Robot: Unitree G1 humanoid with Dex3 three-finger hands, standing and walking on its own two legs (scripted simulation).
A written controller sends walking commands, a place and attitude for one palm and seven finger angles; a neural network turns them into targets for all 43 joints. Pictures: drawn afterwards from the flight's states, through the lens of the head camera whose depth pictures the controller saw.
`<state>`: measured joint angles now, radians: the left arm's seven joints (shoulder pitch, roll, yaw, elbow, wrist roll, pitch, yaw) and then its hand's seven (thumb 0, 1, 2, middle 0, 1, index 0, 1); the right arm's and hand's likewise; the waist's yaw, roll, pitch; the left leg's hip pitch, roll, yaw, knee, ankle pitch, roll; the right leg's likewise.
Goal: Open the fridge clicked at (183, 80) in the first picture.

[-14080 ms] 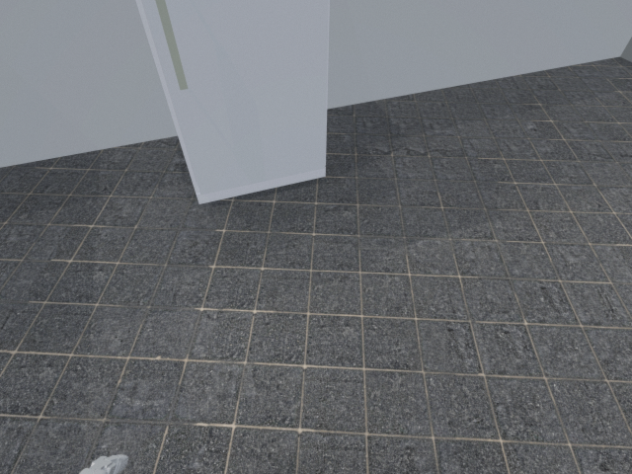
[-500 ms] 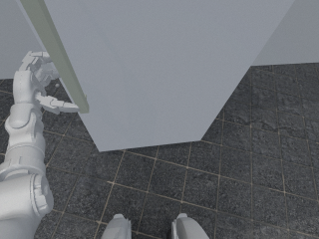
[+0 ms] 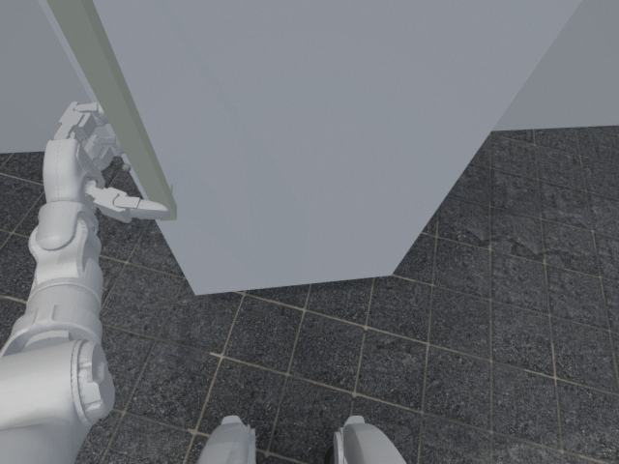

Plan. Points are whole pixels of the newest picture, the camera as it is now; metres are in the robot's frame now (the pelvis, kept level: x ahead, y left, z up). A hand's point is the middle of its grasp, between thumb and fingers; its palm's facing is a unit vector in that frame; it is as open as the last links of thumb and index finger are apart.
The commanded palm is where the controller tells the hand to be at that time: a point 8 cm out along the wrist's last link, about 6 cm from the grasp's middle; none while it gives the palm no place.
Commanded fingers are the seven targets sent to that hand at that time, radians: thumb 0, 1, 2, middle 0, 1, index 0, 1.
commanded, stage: slide the fingers in behind the handle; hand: left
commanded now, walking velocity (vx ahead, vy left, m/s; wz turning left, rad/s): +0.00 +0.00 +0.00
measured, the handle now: (115, 79) +0.52 +0.21 +0.16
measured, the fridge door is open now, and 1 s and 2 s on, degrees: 0 0 0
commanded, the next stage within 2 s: grip the handle and tug to test in 1.00 s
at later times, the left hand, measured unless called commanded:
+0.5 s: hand (151, 166) +0.47 +0.19 +0.07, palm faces +0.10 -1.00 +0.00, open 14.0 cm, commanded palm +0.44 +0.23 +0.07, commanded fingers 0.00 -0.50 0.30 -0.30 -1.20 -0.30 -1.20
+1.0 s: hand (156, 164) +0.48 +0.19 +0.07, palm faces +0.11 -0.99 +0.00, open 14.0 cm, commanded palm +0.45 +0.23 +0.07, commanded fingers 0.00 -0.50 0.30 -0.30 -1.20 -0.30 -1.20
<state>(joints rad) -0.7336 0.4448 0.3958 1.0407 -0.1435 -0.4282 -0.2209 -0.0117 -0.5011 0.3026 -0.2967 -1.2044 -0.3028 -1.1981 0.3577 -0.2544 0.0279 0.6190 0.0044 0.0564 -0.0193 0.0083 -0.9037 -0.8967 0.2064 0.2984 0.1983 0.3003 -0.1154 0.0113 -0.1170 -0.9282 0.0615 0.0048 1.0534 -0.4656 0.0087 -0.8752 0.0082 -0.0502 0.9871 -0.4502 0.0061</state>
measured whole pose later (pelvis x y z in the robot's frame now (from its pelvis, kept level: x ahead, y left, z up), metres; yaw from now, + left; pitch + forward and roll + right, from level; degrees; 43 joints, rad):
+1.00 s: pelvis +0.00 -0.01 +0.00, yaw +0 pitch +20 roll -2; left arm -0.76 0.39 0.36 1.05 -0.12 -0.44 -0.14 -0.01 -0.50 0.30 -0.30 -1.21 -0.30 -1.20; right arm 0.37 -0.26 0.02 0.63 0.00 0.06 -0.01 0.01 -0.90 -0.90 0.21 0.30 0.20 0.30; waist -0.12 0.02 -0.12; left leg -0.93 0.06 0.00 1.05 -0.46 0.00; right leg -0.89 0.01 -0.05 1.00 -0.46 0.00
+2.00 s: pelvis +0.00 +0.00 +0.00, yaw +0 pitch +19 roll -2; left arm -0.73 0.37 0.34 1.02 -0.13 -0.45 -0.11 0.01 0.66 0.79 -0.38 -1.40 -0.37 -1.39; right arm 0.36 -0.25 0.01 0.63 -0.01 0.06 0.00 0.01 -0.90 -0.90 0.21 0.30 0.20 0.30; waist -0.11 0.02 -0.12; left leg -0.91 0.06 0.01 1.04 -0.47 0.00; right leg -0.87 0.01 -0.04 0.99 -0.46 0.00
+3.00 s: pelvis +0.03 -0.01 +0.02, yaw +0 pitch +15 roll -1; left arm -0.19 0.22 0.21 0.44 -0.18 -0.35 -0.08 0.01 0.66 0.71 -0.31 -1.37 -0.31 -1.36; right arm 0.30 -0.23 0.00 0.53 0.02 0.05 0.01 0.01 -0.91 -0.90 0.20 0.30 0.20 0.30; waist -0.05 0.02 -0.13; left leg -0.73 0.05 0.03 0.93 -0.47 0.00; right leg -0.70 0.01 -0.02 0.90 -0.47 0.00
